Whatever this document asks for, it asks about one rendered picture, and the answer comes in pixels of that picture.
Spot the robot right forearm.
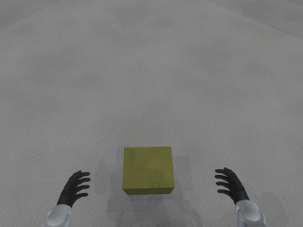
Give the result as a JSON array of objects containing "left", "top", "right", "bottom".
[{"left": 235, "top": 200, "right": 267, "bottom": 227}]

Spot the carton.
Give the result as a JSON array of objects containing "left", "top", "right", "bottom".
[{"left": 122, "top": 147, "right": 175, "bottom": 195}]

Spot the robot left hand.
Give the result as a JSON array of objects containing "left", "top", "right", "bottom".
[{"left": 57, "top": 170, "right": 91, "bottom": 208}]

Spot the robot right hand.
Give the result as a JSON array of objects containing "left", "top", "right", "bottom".
[{"left": 214, "top": 167, "right": 250, "bottom": 205}]

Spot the robot left forearm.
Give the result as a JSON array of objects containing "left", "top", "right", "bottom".
[{"left": 42, "top": 204, "right": 73, "bottom": 227}]

